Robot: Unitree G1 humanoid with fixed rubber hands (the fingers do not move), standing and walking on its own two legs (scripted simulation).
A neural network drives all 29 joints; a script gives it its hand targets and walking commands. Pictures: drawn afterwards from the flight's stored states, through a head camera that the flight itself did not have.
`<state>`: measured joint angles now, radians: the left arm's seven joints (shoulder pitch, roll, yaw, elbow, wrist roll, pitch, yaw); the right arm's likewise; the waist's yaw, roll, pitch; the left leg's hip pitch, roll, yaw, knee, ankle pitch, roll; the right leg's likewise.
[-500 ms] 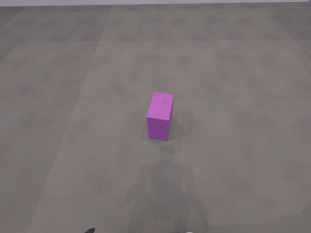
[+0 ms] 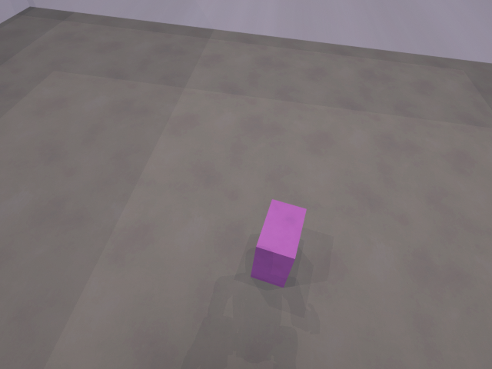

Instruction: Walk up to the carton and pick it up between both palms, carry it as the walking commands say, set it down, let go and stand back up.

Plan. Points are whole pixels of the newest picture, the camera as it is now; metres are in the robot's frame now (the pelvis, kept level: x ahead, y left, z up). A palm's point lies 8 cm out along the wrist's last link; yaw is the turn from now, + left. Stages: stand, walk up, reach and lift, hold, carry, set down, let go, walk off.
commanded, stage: walk up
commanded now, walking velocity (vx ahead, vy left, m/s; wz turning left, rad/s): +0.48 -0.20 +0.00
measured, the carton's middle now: (277, 243) +0.73 -0.09 -0.63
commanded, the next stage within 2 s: none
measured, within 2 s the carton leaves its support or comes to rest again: neither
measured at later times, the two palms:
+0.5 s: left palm (201, 286) +0.29 +0.13 -0.10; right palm out of the picture +0.14 -0.33 -0.15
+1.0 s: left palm (207, 315) +0.25 +0.11 -0.15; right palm (412, 306) +0.31 -0.30 -0.13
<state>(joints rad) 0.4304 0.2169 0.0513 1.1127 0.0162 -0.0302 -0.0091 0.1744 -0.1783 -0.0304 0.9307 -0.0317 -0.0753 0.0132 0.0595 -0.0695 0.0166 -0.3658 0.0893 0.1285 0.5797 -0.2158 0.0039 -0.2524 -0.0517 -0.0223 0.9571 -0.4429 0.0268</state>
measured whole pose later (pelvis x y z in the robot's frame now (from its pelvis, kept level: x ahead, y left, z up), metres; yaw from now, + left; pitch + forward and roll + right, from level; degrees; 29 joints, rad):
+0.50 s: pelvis +0.19 -0.10 +0.01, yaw +0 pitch -2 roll +4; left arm 0.13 0.14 0.04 0.99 0.03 -0.05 -0.02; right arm 0.34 -0.22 -0.05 1.08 -0.03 0.00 0.00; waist -0.05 0.01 0.07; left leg -0.30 0.07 0.08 1.04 -0.44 -0.03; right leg -0.34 -0.10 -0.13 0.49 -0.12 -0.06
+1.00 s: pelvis +0.28 -0.09 +0.01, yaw -1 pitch -2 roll +0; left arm 0.32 0.11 0.01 1.10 0.01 0.01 0.03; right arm 0.22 -0.13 -0.01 1.10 -0.01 0.00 -0.03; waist 0.04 -0.04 0.02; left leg -0.23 0.03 0.08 0.45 -0.19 0.01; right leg -0.18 -0.01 -0.12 0.46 -0.25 -0.01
